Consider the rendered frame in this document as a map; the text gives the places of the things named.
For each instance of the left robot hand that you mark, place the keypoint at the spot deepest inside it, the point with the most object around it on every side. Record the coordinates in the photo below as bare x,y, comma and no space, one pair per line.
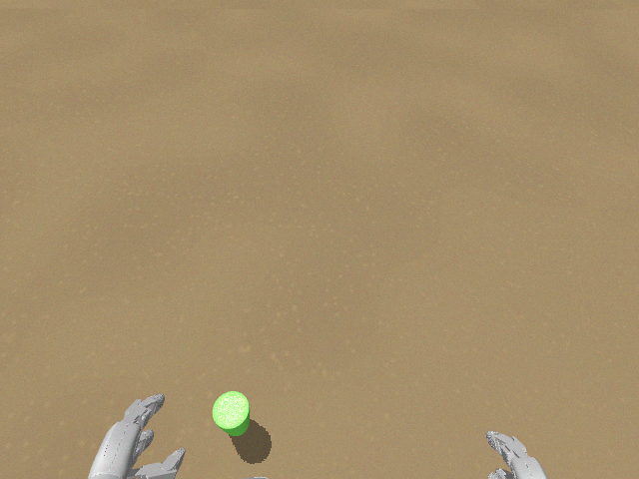
124,443

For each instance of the right robot hand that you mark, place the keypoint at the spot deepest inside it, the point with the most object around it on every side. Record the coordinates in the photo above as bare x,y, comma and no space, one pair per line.
515,456

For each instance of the cup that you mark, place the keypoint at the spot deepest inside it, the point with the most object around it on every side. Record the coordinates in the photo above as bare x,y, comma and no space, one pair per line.
231,413

